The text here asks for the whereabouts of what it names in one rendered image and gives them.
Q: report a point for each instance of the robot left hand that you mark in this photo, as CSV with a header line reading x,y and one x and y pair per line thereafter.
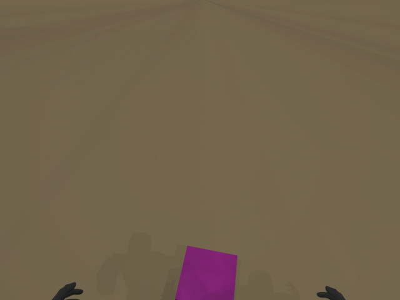
x,y
66,291

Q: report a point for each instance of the carton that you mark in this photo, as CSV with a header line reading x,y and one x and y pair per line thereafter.
x,y
207,275

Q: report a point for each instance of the robot right hand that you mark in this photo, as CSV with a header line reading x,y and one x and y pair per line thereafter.
x,y
331,294

